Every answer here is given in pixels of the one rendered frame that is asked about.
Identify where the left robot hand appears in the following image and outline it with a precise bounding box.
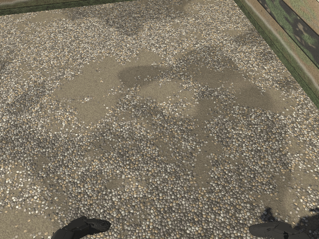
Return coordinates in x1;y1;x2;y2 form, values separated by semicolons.
51;216;111;239

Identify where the right robot hand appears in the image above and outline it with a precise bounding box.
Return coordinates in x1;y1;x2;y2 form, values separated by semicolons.
248;219;312;239

